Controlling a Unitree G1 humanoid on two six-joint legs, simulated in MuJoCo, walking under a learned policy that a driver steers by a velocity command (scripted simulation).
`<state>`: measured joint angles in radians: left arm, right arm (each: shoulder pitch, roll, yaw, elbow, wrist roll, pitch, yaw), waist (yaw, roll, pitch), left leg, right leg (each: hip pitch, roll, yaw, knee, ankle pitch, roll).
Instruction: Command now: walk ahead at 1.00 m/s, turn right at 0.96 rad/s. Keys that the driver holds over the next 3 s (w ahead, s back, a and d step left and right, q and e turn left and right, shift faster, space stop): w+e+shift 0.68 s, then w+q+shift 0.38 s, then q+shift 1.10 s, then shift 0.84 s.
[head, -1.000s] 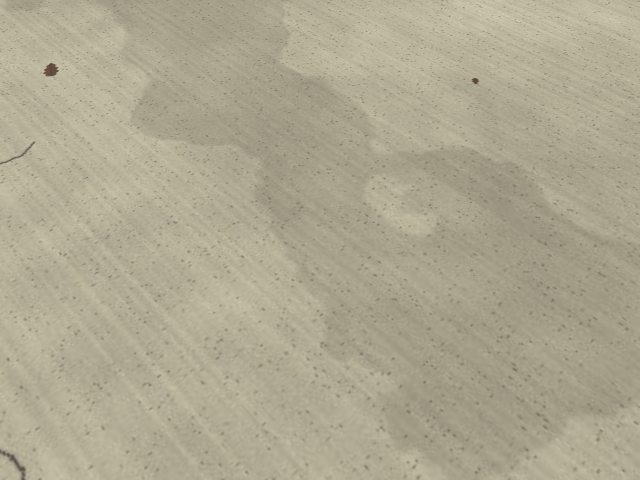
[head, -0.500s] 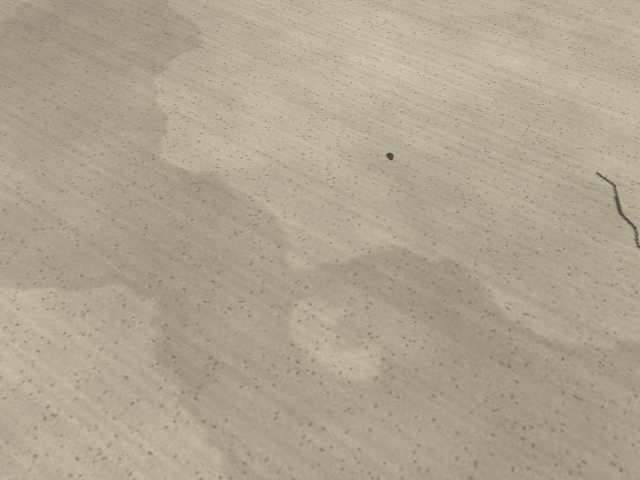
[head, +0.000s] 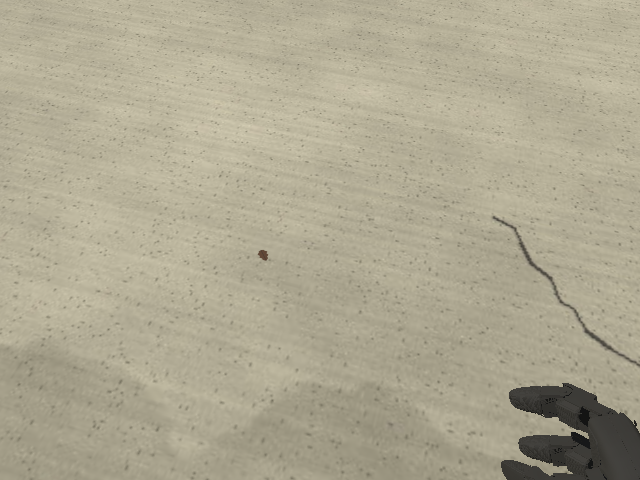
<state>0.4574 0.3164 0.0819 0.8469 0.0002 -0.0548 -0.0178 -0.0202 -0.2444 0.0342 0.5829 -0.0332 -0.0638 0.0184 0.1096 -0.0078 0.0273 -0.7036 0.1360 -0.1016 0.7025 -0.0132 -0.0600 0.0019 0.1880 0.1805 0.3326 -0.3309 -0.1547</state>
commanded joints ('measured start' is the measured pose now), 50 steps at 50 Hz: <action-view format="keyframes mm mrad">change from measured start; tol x64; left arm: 1 -58 182 53 -86 -4 -17 4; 50 -154 129 -12 -98 57 -32 44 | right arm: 1 -33 -112 -32 -59 14 -9 -4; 50 691 -315 -154 195 9 29 -12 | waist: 1 -39 -41 3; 50 -374 81 -259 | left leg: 1 342 -95 81 -153 87 16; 8 928 285 -643 -475 -888 179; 26 754 132 373 -92 1182 46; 29 70 -117 303 914 -501 54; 42 265 -15 176 -57 241 104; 50 937 -77 -38 -100 -359 318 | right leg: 1 -219 -194 201 -69 488 -68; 7 -794 -85 -41 1109 -129 27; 26 -276 -69 -383 433 154 -72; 30 489 -423 575 86 59 -377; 43 -127 -224 -62 -312 594 -54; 48 154 -341 -183 199 1394 33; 50 -290 -198 -261 996 808 82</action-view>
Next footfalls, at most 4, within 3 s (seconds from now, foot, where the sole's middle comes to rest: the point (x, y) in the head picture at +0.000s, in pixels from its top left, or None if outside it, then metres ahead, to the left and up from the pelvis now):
0.10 left None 0.30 0.19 -0.77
0.56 right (415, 414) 0.63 -0.11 -0.77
0.98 left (485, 258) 1.07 -0.29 -0.77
1.38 right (587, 199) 1.32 -0.59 -0.77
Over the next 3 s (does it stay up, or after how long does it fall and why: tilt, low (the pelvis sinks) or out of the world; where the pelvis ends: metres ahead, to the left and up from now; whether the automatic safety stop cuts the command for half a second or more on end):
stays up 1.28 -0.40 0.00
